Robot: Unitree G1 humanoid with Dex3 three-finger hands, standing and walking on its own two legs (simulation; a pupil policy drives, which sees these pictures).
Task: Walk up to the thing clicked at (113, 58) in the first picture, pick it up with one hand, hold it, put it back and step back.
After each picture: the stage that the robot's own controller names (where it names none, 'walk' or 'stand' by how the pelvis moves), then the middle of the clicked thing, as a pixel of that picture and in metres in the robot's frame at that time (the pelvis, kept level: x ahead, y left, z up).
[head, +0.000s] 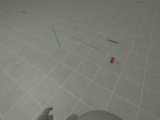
stand; (112, 60) +1.19 -0.41 -0.72
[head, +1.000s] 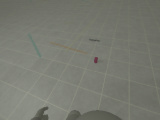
walk; (95, 60) +1.11 -0.01 -0.69
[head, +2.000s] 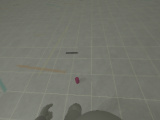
walk; (77, 80) +0.63 +0.26 -0.72
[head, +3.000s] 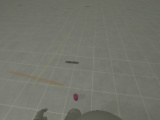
stand; (75, 97) +0.41 +0.20 -0.71
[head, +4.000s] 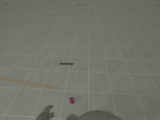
stand; (72, 100) +0.35 +0.22 -0.72
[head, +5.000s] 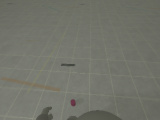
stand; (73, 102) +0.33 +0.20 -0.72
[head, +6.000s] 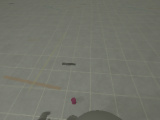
stand; (73, 101) +0.35 +0.20 -0.73
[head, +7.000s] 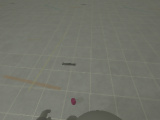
stand; (73, 101) +0.35 +0.20 -0.73
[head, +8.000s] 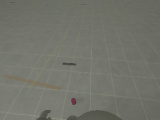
stand; (73, 101) +0.34 +0.20 -0.73
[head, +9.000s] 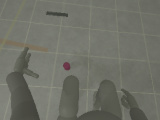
go down; (66, 66) +0.41 +0.21 -0.40
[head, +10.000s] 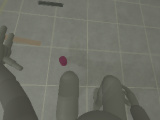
go down; (63, 61) +0.43 +0.23 -0.31
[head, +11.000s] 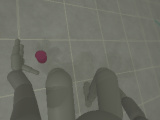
close in; (41, 57) +0.41 +0.27 -0.23
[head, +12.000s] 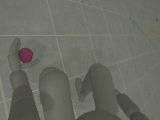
close; (26, 56) +0.41 +0.28 -0.22
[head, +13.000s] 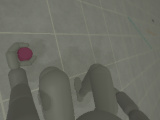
lift; (25, 55) +0.40 +0.28 -0.23
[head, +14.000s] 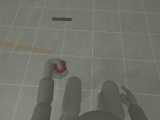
lift; (61, 69) +0.33 +0.21 -0.04
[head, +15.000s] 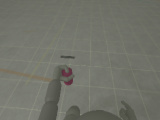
hold; (67, 76) +0.32 +0.17 +0.00
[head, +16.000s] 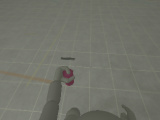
hold; (68, 77) +0.32 +0.16 -0.01
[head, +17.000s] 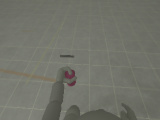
crouch; (70, 78) +0.32 +0.15 -0.03
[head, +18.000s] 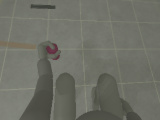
lower; (53, 52) +0.46 +0.23 -0.09
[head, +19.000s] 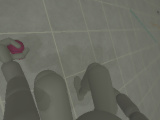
lower; (18, 50) +0.44 +0.29 -0.22
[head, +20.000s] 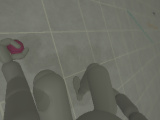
lower; (17, 50) +0.43 +0.30 -0.23
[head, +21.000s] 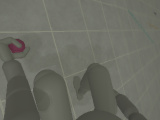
lower; (18, 49) +0.43 +0.29 -0.23
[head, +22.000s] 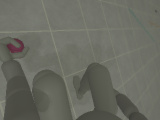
lower; (17, 49) +0.44 +0.29 -0.23
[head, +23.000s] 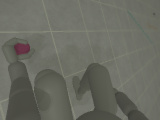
open; (23, 50) +0.43 +0.27 -0.23
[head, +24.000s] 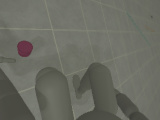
rise; (24, 49) +0.43 +0.27 -0.23
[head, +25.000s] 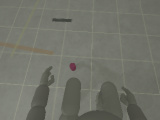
walk; (72, 67) +0.44 +0.19 -0.43
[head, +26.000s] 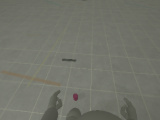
stand; (75, 97) +0.38 +0.16 -0.66
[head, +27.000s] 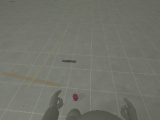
stand; (75, 97) +0.39 +0.17 -0.67
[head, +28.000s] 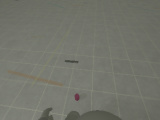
stand; (77, 97) +0.39 +0.16 -0.71
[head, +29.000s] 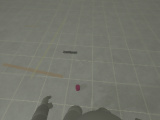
walk; (77, 87) +0.42 +0.13 -0.70
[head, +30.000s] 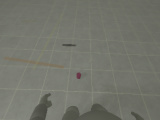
walk; (78, 75) +0.60 +0.13 -0.71
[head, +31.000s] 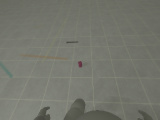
walk; (80, 64) +0.89 +0.27 -0.70
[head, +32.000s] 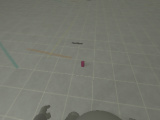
stand; (82, 63) +1.01 +0.16 -0.71
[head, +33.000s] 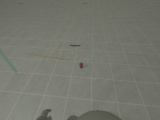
stand; (81, 65) +1.02 +0.18 -0.72
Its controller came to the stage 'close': yes
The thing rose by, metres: 0.71
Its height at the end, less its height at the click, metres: +0.00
